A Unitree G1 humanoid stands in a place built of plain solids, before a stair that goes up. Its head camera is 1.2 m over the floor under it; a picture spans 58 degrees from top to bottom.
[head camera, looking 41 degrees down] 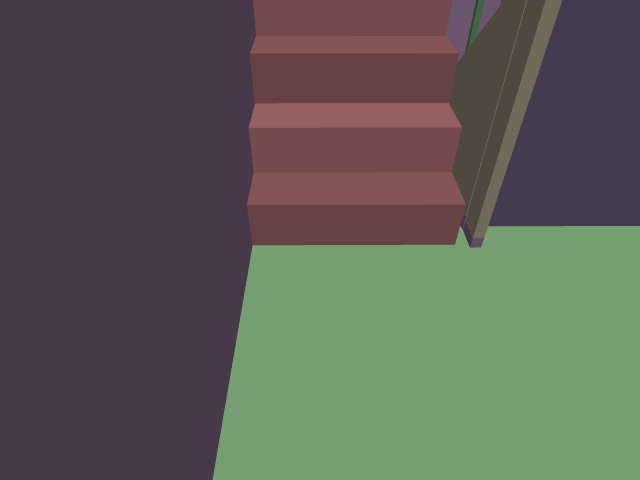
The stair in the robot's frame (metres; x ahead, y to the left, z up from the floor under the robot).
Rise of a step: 0.21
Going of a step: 0.23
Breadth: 0.85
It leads straight ahead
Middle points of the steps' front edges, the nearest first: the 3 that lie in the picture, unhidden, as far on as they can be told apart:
1.35 -0.14 0.21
1.58 -0.14 0.42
1.81 -0.14 0.62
